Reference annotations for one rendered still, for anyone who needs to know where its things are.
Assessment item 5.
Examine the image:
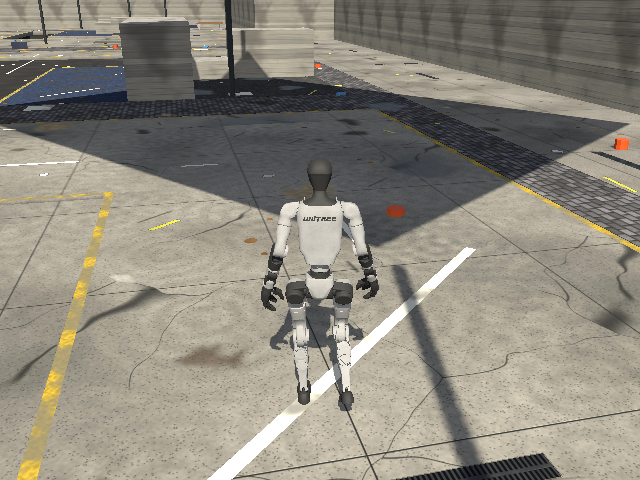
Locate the robot head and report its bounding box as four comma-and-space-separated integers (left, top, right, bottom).
303, 158, 337, 206

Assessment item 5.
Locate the right robot hand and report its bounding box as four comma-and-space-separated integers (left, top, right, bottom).
356, 278, 379, 299

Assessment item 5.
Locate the robot right forearm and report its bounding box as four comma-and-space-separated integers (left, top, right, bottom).
358, 241, 377, 282

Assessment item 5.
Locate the left robot upper arm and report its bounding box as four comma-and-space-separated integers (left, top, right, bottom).
273, 201, 299, 258

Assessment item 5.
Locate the left robot hand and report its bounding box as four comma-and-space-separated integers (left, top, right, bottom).
261, 286, 284, 311

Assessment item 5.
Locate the right robot upper arm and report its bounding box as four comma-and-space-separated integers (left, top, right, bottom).
341, 201, 368, 257

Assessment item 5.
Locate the robot left forearm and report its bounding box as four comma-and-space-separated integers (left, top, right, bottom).
263, 243, 283, 289

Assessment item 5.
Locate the robot left foot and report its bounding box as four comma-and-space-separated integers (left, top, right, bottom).
297, 380, 311, 405

